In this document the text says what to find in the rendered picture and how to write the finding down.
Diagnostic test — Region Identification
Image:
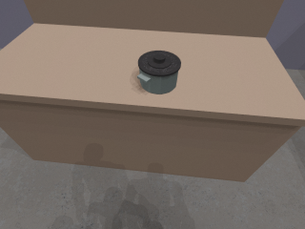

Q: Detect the lid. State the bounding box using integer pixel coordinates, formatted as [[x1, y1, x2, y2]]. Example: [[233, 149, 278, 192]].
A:
[[138, 51, 181, 77]]

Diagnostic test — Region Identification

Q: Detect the pot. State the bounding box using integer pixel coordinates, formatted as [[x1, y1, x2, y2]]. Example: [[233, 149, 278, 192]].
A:
[[137, 69, 178, 94]]

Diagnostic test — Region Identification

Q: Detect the table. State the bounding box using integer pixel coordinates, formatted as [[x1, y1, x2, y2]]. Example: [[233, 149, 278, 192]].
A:
[[0, 0, 305, 182]]

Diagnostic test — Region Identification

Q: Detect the knob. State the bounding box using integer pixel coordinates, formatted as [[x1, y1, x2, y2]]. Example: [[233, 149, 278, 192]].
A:
[[153, 53, 166, 63]]

